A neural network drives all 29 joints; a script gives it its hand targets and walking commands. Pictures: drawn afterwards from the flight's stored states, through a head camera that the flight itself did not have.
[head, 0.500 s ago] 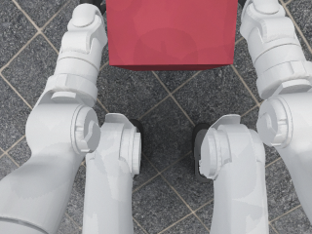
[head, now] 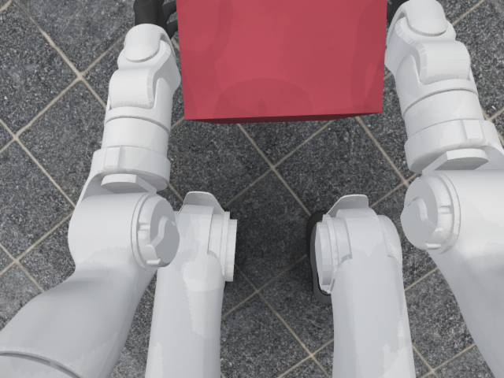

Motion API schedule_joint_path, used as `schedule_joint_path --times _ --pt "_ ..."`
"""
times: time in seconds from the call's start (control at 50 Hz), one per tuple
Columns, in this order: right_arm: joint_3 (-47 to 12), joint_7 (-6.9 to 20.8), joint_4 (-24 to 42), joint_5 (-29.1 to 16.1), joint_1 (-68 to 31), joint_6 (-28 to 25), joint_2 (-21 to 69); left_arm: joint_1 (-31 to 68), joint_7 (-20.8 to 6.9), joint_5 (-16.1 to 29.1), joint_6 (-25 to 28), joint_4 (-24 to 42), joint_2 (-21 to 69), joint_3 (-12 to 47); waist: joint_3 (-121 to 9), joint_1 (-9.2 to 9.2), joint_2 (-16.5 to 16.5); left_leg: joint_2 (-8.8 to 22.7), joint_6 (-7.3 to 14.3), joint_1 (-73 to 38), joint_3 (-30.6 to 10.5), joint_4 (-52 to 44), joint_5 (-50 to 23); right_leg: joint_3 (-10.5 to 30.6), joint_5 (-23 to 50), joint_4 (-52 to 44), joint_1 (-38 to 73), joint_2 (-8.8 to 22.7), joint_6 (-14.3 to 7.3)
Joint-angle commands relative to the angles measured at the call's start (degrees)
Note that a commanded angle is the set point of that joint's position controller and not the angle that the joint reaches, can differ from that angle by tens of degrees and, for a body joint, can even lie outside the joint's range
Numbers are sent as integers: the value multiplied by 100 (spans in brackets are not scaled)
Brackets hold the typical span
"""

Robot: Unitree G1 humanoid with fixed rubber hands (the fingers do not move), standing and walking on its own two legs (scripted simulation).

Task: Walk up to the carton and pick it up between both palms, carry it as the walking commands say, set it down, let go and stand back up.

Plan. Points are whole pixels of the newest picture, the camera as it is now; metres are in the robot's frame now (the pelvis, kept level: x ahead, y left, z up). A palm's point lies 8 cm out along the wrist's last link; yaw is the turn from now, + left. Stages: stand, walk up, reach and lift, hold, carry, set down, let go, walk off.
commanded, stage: reach and lift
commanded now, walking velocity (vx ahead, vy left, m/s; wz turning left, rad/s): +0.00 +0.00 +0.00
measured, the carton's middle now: (276, 31) +0.55 +0.00 -0.19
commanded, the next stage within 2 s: none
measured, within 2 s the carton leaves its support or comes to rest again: neither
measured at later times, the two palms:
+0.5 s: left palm (133, 14) +0.52 +0.15 -0.06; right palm out of the picture +0.55 -0.15 -0.07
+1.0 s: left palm out of the picture +0.50 +0.16 +0.02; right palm out of the picture +0.53 -0.15 +0.01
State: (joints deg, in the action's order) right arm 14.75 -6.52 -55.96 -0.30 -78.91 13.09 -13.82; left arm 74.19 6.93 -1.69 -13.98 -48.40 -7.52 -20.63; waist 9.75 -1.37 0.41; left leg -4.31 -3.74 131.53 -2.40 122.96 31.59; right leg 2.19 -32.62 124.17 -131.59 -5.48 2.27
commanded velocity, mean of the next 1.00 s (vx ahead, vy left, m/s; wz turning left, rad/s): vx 0.00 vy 0.00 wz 0.00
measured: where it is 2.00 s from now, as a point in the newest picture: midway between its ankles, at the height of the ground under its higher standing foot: (268, 269)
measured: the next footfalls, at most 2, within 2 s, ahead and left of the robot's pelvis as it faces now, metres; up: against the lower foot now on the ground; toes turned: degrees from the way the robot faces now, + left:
none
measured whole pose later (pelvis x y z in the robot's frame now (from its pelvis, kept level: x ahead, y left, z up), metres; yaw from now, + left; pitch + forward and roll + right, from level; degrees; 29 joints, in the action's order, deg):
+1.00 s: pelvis +0.00 +0.00 +0.10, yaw +0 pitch +45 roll +2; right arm 23.8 -3.2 -44.8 10.0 -67.0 19.9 -5.4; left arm 62.6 2.7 -10.8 -20.8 -37.1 0.2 -28.9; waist -5.5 -1.8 0.8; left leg -5.9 -4.4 119.7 -4.0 103.5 29.0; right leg 4.5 -29.7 104.9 -120.2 -7.3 2.5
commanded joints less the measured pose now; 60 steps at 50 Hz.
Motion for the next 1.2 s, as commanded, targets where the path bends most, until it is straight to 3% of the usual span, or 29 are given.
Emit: schedule_joint_path --times 0.0,0.22,0.44,0.84,1.18 --pt "-1930 1668 741 -420 -3280 22 6025 4076 -1480 423 62 892 5290 2282 -7192 -172 184 -370 236 -3694 852 -989 -1530 -676 1453 -1177 3391 -283 -132" --pt "-1844 1707 985 -141 -3020 223 6228 3791 -1544 308 -182 1090 5716 2346 -7554 6 96 -444 162 -3901 819 -1346 -1850 -699 1778 -1525 3574 -344 -163" --pt "-2169 1678 1389 -172 -2734 336 6590 3452 -1541 323 -270 1436 5930 2586 -8308 -101 243 -482 142 -4189 840 -1675 -2259 -627 2311 -1849 4252 -409 -106" --pt "-1723 1711 1087 245 -2362 549 6847 3062 -1704 -101 -501 1098 6145 2129 -7784 -135 324 -512 153 -4284 825 -2577 -1560 -563 1679 -2789 4524 -430 -67" --pt "-1821 1785 1222 268 -1985 639 7184 2632 -1765 -109 -626 1233 6551 2348 -7951 -131 254 -552 124 -4995 757 -3207 -1687 -565 1761 -3390 5153 -482 -60"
